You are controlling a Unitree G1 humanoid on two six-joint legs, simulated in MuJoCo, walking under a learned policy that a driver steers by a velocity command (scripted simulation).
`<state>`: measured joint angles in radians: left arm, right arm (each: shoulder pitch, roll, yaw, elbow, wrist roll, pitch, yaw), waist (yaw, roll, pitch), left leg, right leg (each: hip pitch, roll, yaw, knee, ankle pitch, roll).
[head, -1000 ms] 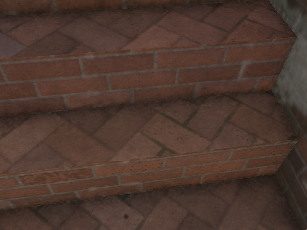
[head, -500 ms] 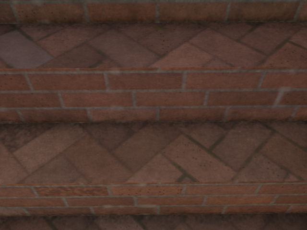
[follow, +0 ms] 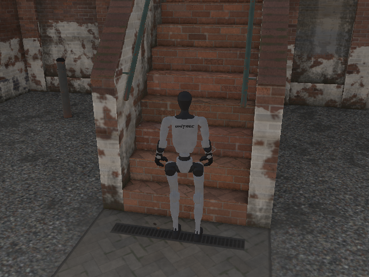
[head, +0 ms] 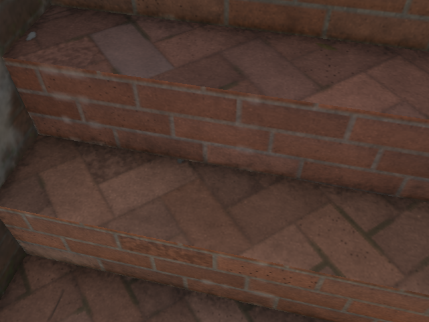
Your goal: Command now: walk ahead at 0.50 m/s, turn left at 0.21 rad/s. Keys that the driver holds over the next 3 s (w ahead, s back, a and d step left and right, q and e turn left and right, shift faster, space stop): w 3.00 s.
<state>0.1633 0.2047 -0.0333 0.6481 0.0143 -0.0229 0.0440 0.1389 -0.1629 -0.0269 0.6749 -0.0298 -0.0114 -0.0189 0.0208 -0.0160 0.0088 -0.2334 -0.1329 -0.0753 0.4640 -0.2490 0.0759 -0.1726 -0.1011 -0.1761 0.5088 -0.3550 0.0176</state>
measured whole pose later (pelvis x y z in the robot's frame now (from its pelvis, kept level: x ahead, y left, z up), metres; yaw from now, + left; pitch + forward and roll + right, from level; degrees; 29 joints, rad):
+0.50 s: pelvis +0.00 -0.02 +0.01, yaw +0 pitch +2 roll +1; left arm 0.18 0.17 -0.03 0.72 0.02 -0.05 0.06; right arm 0.13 -0.15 -0.01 0.79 -0.03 -0.04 -0.01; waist 0.02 0.00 -0.01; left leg -0.14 -0.09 -0.09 0.26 -0.15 0.04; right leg -0.08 -0.05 -0.18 0.31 -0.25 -0.01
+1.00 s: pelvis +0.00 -0.04 +0.01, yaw -1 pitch +1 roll +1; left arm 0.16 0.16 -0.03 0.86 0.02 -0.06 0.05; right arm 0.15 -0.16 0.01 0.86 -0.01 -0.05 -0.02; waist 0.02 0.01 -0.01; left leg -0.13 -0.05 -0.09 0.26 -0.14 0.01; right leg -0.06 -0.01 -0.17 0.25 -0.22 -0.04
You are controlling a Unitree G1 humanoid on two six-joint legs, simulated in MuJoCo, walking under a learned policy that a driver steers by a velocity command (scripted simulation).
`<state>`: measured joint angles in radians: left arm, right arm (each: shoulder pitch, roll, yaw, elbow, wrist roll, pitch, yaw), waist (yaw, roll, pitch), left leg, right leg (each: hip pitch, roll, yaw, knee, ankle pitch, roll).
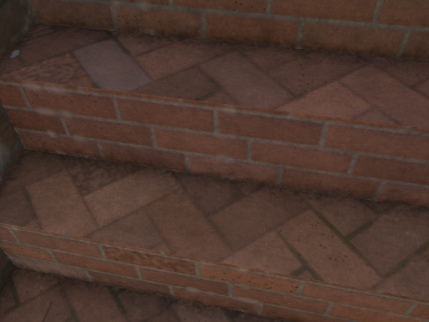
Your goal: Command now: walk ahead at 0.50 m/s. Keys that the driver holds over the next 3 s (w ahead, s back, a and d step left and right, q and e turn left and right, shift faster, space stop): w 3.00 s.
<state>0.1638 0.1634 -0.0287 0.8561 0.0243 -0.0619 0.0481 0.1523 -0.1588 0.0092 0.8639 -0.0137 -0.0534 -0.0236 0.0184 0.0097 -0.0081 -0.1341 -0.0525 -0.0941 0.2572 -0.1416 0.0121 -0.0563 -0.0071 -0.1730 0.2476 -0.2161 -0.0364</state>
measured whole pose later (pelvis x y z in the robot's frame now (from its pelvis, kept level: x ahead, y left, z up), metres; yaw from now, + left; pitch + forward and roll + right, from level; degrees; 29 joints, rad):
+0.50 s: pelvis +0.00 +0.00 +0.00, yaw -1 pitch +1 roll +0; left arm 0.16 0.17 -0.03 0.95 0.02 -0.06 0.04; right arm 0.16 -0.18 0.03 0.90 -0.01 -0.06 -0.03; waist 0.02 0.02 -0.01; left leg -0.12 -0.04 -0.08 0.24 -0.13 0.01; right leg -0.04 0.00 -0.16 0.22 -0.20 -0.04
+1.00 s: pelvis +0.00 +0.00 +0.00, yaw -1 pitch +1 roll +0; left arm 0.15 0.19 -0.04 0.98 0.02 -0.06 0.04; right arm 0.16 -0.19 0.03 0.92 -0.01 -0.06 -0.02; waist 0.02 0.01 0.00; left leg -0.11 -0.04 -0.07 0.22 -0.13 0.01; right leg -0.03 0.00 -0.14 0.21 -0.19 -0.03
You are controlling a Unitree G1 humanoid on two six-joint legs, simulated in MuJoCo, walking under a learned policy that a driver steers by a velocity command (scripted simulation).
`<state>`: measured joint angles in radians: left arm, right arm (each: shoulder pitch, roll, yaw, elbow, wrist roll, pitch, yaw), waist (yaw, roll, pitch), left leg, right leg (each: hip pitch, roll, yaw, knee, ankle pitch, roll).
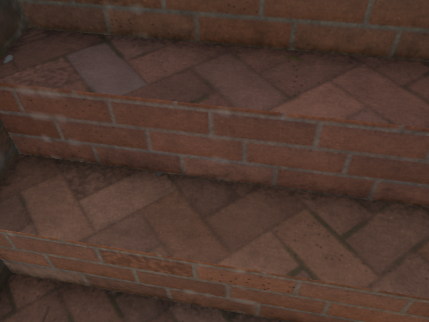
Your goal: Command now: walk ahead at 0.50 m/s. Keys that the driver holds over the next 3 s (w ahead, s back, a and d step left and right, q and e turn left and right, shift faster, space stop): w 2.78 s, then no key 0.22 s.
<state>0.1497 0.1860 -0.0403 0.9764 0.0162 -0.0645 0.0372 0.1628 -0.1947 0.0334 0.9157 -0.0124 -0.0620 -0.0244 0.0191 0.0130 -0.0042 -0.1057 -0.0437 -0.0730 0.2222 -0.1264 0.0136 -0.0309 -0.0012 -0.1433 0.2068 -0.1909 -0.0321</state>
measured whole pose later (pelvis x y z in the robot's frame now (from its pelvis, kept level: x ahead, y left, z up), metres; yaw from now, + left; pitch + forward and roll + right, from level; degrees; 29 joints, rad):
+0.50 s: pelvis +0.00 +0.00 +0.00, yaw +0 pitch +1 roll +1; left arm 0.14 0.20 -0.04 0.98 0.02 -0.06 0.04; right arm 0.16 -0.20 0.03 0.92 -0.01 -0.06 -0.02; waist 0.02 0.01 -0.01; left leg -0.10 -0.05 -0.07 0.20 -0.12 0.02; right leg -0.03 -0.01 -0.13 0.20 -0.19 -0.02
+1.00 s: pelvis +0.00 +0.01 +0.00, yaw +0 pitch +1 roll +0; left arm 0.14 0.20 -0.04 0.98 0.02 -0.06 0.04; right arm 0.16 -0.20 0.03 0.93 -0.01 -0.06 -0.02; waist 0.02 0.01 0.00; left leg -0.09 -0.05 -0.07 0.20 -0.12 0.02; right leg -0.02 -0.01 -0.12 0.19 -0.18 -0.02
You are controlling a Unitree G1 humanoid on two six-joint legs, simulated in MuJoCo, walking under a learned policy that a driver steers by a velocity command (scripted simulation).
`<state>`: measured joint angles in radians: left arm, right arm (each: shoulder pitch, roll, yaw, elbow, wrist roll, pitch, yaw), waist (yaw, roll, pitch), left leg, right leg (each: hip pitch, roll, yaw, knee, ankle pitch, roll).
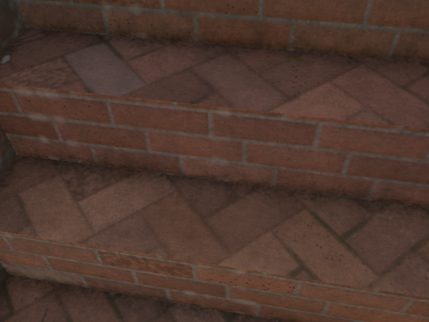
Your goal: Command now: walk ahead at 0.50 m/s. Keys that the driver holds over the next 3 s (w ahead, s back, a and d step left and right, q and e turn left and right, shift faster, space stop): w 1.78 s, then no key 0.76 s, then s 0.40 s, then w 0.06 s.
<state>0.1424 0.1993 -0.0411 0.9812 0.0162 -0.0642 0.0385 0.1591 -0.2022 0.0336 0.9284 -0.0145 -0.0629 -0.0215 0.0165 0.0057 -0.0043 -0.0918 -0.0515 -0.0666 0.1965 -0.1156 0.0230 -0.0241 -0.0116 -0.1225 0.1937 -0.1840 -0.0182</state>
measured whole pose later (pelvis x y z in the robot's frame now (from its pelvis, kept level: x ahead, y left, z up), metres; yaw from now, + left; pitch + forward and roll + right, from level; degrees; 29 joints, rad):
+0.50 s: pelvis +0.00 +0.00 +0.00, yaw +0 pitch +1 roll +0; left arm 0.14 0.20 -0.04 0.98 0.02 -0.06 0.04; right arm 0.16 -0.20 0.03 0.93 -0.01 -0.06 -0.02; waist 0.02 0.00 0.00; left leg -0.09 -0.05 -0.06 0.19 -0.11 0.02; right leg -0.02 -0.01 -0.11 0.19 -0.18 -0.01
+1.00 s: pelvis +0.00 +0.00 +0.00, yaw +0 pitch +1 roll +0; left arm 0.14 0.20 -0.04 0.98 0.02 -0.06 0.04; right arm 0.15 -0.21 0.03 0.93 -0.02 -0.06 -0.02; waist 0.01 0.00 0.00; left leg -0.09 -0.05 -0.06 0.19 -0.12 0.02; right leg -0.02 -0.01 -0.10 0.19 -0.18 -0.01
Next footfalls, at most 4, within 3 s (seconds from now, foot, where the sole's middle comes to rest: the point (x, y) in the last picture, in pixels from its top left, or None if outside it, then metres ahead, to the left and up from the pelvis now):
none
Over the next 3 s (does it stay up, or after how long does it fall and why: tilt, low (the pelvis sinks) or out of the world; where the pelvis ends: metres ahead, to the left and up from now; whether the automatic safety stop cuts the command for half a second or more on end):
stays up -0.08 0.04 -0.03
